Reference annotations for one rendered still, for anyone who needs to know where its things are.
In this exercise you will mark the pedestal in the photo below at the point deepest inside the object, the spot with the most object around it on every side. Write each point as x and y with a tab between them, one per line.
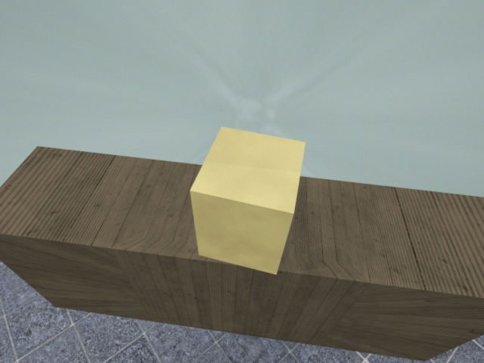
367	268

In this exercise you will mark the carton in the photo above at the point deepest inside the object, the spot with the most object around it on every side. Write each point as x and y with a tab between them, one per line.
244	196

